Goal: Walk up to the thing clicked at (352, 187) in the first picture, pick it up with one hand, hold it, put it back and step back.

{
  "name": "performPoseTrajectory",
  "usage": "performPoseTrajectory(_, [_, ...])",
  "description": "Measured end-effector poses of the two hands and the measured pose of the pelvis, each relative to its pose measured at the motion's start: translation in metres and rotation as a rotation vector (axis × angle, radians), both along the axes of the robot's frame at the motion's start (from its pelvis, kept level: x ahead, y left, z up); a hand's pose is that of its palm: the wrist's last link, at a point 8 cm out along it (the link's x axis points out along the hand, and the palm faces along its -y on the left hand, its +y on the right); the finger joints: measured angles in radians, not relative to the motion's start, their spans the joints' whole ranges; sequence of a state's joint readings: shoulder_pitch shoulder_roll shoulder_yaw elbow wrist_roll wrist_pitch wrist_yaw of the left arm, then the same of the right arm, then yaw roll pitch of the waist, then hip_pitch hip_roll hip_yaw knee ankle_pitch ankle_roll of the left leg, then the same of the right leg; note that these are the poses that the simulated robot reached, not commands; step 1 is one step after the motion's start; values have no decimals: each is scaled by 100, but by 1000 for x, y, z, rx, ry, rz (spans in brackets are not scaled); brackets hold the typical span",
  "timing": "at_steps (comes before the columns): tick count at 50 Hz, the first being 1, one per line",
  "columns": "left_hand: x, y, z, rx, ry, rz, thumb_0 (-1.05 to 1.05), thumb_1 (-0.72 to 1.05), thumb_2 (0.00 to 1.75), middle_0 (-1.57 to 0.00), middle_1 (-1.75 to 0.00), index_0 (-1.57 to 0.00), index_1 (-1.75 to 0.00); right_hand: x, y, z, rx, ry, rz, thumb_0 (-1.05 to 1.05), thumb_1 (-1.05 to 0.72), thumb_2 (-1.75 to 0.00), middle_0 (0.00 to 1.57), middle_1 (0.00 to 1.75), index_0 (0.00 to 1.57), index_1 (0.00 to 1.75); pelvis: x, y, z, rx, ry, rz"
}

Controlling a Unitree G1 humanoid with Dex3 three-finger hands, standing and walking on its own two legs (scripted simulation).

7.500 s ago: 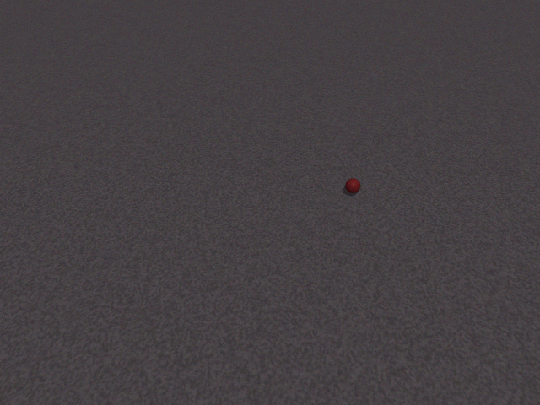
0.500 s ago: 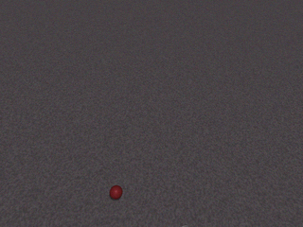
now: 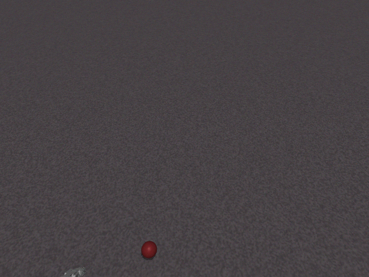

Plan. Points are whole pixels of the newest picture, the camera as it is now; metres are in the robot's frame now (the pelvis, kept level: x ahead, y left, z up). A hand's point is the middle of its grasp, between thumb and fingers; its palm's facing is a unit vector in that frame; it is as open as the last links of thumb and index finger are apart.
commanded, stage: stand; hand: left
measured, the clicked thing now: (149, 249) +0.41 +0.21 -0.73
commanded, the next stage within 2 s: walk up in 1.94 s
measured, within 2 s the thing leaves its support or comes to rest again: neither
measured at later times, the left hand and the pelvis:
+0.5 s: hand out of the picture +0.05 +0.26 -0.15, palm faces -0.03 -0.94 -0.35, open 7.4 cm; pelvis -0.01 +0.00 +0.01, yaw +0 degrees
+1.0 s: hand out of the picture +0.09 +0.25 -0.14, palm faces -0.03 -0.94 -0.34, open 7.4 cm; pelvis +0.01 -0.01 +0.01, yaw +0 degrees
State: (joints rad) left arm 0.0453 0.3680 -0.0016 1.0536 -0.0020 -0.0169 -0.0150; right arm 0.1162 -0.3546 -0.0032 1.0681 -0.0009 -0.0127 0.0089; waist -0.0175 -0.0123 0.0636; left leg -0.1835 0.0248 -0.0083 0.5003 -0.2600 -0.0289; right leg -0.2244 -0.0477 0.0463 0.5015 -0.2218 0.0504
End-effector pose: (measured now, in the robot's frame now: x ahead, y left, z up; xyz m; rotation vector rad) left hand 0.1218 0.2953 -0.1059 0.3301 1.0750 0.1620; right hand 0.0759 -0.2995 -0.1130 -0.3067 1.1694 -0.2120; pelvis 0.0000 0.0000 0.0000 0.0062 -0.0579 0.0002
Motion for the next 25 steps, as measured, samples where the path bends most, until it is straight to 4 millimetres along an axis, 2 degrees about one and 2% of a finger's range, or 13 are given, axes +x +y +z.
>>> performPoseTrajectory(9, [-28, 0, -6, -16, 68, 21, 1, 91, 90, -21, -30, -21, -30, -14, -8, 11, -20, 39, -19, 0, -90, -90, 20, 30, 20, 30, -7, -1, 7, 0, -4, 2])
performPoseTrajectory(18, [-65, 6, -8, 0, 166, 52, 1, 91, 90, -21, -30, -21, -30, -21, -5, 6, 0, 78, -19, 0, -90, -90, 20, 30, 20, 30, -9, -2, 8, -1, 8, 0])
performPoseTrajectory(25, [-74, 8, -6, 13, 188, 69, 1, 91, 90, -21, -30, -21, -30, -17, 0, 1, 21, 91, -10, 0, -90, -90, 20, 30, 20, 30, -6, -3, 9, -1, 13, 5])
